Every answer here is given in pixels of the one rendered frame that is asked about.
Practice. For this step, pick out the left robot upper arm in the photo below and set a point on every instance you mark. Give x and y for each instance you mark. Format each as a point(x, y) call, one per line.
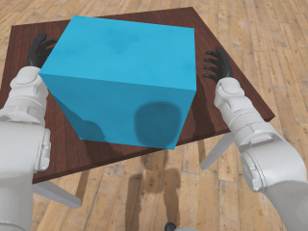
point(24, 150)

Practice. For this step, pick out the right robot upper arm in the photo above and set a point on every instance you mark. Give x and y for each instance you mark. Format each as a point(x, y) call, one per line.
point(275, 170)

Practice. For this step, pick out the right robot hand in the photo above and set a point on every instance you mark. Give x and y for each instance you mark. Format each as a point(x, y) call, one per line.
point(223, 69)

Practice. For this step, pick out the table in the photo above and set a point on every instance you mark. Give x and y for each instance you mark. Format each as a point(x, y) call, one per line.
point(69, 154)

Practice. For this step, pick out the left robot hand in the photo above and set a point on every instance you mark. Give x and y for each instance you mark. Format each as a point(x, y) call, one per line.
point(37, 52)

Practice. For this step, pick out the robot right forearm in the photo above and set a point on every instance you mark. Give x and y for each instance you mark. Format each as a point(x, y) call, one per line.
point(243, 120)

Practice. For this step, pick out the robot left forearm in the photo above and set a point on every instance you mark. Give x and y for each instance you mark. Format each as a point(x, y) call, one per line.
point(27, 100)

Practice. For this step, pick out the carton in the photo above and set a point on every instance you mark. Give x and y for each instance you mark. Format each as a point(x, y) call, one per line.
point(123, 82)

